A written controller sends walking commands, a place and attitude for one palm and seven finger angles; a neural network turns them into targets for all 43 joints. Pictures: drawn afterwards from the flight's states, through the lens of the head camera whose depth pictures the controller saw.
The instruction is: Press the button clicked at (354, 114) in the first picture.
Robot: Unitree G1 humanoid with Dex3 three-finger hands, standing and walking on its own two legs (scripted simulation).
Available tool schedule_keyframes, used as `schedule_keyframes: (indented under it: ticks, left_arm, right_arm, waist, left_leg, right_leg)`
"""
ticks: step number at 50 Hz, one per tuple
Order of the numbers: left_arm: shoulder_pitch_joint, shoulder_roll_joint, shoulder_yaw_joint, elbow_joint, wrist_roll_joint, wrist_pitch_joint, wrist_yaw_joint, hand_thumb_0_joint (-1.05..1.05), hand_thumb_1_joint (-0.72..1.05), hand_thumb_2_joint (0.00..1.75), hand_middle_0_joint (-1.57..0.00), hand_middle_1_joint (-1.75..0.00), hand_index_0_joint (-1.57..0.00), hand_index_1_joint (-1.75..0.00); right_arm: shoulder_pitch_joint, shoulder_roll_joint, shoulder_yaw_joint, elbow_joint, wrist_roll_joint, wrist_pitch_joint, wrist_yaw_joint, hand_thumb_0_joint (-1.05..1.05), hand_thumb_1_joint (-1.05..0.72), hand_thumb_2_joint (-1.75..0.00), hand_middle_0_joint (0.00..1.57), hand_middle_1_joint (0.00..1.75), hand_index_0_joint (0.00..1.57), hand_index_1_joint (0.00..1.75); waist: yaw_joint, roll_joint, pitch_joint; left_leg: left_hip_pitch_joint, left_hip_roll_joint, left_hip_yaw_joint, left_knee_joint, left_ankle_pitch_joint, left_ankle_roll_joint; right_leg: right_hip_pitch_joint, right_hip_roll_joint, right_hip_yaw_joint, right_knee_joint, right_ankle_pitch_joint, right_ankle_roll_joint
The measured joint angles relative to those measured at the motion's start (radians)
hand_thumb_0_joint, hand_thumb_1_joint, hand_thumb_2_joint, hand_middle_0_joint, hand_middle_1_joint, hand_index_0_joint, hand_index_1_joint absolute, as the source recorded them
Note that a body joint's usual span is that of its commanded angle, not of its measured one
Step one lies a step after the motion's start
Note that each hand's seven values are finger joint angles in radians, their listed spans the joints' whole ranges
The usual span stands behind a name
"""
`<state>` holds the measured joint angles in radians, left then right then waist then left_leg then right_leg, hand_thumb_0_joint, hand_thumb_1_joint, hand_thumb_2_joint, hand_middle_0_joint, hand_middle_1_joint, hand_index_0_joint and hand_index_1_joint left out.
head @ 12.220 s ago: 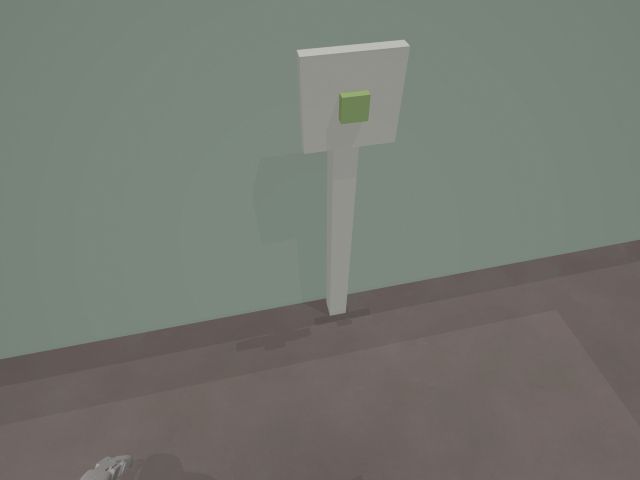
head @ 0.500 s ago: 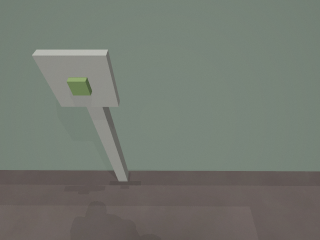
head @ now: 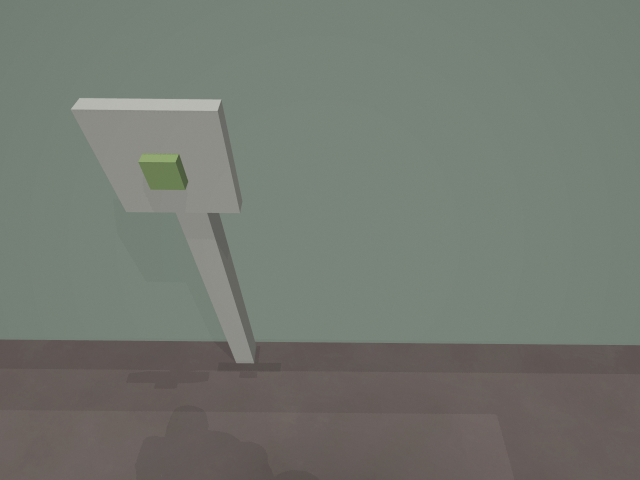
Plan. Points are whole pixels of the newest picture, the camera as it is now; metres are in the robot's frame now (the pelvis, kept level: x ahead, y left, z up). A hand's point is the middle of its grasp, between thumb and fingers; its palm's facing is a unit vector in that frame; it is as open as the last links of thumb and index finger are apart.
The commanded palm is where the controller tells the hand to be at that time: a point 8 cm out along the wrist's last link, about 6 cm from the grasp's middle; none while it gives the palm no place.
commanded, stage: look again from close up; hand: left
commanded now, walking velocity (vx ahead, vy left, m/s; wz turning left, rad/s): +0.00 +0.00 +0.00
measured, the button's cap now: (165, 170) +0.53 +0.28 +0.08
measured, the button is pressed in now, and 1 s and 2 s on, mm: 0 0 0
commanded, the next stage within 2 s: shuffle to correct the standing spot in 0.22 s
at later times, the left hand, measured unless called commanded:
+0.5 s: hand out of the picture -0.01 +0.18 -0.18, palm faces +0.07 -0.98 -0.17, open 7.4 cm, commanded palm none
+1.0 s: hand (187, 456) +0.18 +0.22 -0.18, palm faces +0.04 -0.97 -0.25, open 7.3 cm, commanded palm none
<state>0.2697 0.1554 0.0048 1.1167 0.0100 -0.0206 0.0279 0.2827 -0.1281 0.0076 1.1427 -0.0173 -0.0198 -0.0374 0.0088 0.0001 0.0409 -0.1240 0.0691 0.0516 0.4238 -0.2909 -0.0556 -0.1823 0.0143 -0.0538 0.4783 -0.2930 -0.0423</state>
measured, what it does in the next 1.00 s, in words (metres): walks ahead: right foot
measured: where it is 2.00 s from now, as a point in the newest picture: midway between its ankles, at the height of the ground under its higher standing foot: outside the picture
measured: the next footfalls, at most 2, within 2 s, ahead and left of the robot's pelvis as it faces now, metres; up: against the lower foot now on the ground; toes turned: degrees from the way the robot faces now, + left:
right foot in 0.94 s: +0.19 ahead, -0.07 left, +0.00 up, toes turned -4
left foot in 1.30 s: +0.12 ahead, +0.16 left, +0.00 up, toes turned +6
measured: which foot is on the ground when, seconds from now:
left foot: down 0.00-0.96, up 0.98-1.00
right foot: down 0.00-0.62, up 0.64-0.92, down 0.94-1.00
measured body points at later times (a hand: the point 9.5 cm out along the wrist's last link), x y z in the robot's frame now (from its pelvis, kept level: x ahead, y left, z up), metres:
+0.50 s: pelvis +0.00 +0.01 +0.00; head +0.02 +0.01 +0.44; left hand -0.02 +0.23 -0.16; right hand -0.01 -0.20 -0.17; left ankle -0.04 +0.15 -0.74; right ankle -0.02 -0.09 -0.74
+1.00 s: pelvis +0.10 +0.02 -0.02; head +0.15 +0.01 +0.43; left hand +0.18 +0.27 -0.16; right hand +0.01 -0.17 -0.17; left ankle -0.03 +0.14 -0.72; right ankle +0.15 -0.06 -0.74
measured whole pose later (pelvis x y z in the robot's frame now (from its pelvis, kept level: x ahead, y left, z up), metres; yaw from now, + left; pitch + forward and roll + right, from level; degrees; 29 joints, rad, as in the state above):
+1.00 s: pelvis +0.10 +0.02 -0.02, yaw +3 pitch +0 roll +1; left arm 0.14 0.17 0.04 1.00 0.02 -0.05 0.03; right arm 0.42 -0.09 -0.01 1.15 0.00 -0.02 -0.04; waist -0.03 0.02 0.12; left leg -0.14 0.01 0.04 0.71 -0.52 0.00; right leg -0.37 -0.03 -0.12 0.63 -0.24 -0.05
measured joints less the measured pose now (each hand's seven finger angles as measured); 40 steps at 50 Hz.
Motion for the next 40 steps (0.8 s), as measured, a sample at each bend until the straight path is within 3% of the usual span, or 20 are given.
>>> schedule_keyframes:
  ticks: [21, 27, 30, 32, 34, 37, 40]
  left_arm:
    - [0.017, -0.010, 0.001, -0.002, 0.005, 0.001, -0.002, 0.01, 0.91, 0.90, -0.20, -0.30, -0.20, -0.30]
    - [0.057, -0.022, 0.021, -0.021, 0.012, 0.006, -0.007, 0.01, 0.91, 0.90, -0.20, -0.30, -0.20, -0.30]
    - [0.086, -0.015, 0.033, -0.022, 0.013, 0.008, -0.006, 0.01, 0.91, 0.90, -0.20, -0.30, -0.20, -0.30]
    - [0.103, -0.007, 0.038, -0.015, 0.013, 0.019, -0.008, 0.01, 0.91, 0.90, -0.20, -0.30, -0.20, -0.30]
    - [0.102, -0.008, 0.038, -0.005, 0.017, 0.031, -0.008, 0.01, 0.91, 0.90, -0.20, -0.30, -0.20, -0.30]
    - [0.069, -0.007, 0.039, -0.010, 0.017, 0.029, -0.014, 0.01, 0.91, 0.90, -0.20, -0.30, -0.20, -0.30]
    - [0.014, -0.002, 0.042, -0.038, 0.017, 0.023, -0.016, 0.01, 0.91, 0.90, -0.20, -0.30, -0.20, -0.30]
  right_arm:
    - [0.005, -0.003, -0.004, -0.006, -0.003, 0.003, 0.005, 0.01, -0.91, -0.90, 0.20, 0.30, 0.20, 0.30]
    - [0.044, -0.010, -0.011, -0.012, -0.011, 0.022, 0.019, 0.00, -0.91, -0.90, 0.20, 0.30, 0.20, 0.30]
    - [0.056, -0.003, -0.012, -0.014, -0.010, 0.015, 0.021, 0.01, -0.91, -0.90, 0.20, 0.30, 0.20, 0.30]
    - [0.069, 0.005, -0.013, -0.025, -0.012, -0.002, 0.021, 0.00, -0.91, -0.90, 0.20, 0.30, 0.20, 0.30]
    - [0.083, 0.010, -0.014, -0.038, -0.014, -0.020, 0.012, 0.00, -0.91, -0.90, 0.20, 0.30, 0.20, 0.30]
    - [0.109, 0.023, -0.010, -0.045, -0.015, -0.037, 0.003, 0.00, -0.91, -0.90, 0.20, 0.30, 0.20, 0.30]
    - [0.137, 0.041, -0.004, -0.031, -0.019, -0.041, 0.002, 0.00, -0.91, -0.90, 0.20, 0.30, 0.20, 0.30]
  waist:
    - [0.005, -0.004, 0.000]
    - [0.015, 0.008, -0.016]
    - [0.027, -0.022, -0.015]
    - [0.024, -0.051, -0.021]
    - [0.014, -0.052, -0.020]
    - [-0.010, -0.038, -0.002]
    - [-0.022, -0.025, 0.019]
  left_leg:
    - [-0.016, -0.008, 0.001, 0.026, -0.007, 0.011]
    - [-0.076, -0.004, -0.002, 0.151, -0.089, 0.054]
    - [-0.067, -0.024, 0.017, 0.144, -0.077, 0.058]
    - [-0.049, -0.044, 0.035, 0.127, -0.090, 0.063]
    - [-0.034, -0.050, 0.049, 0.109, -0.098, 0.077]
    - [-0.002, -0.057, 0.048, 0.055, -0.082, 0.088]
    - [0.036, -0.064, 0.039, -0.004, -0.065, 0.087]
  right_leg:
    - [-0.009, -0.009, 0.002, 0.014, -0.001, 0.008]
    - [-0.005, -0.007, -0.022, 0.036, -0.036, 0.014]
    - [0.000, -0.023, -0.012, 0.055, -0.058, 0.027]
    - [-0.019, -0.043, 0.002, 0.110, -0.102, 0.013]
    - [-0.086, -0.042, -0.001, 0.281, -0.197, 0.001]
    - [-0.201, -0.043, -0.019, 0.507, -0.223, -0.010]
    - [-0.273, -0.054, -0.035, 0.537, -0.191, -0.006]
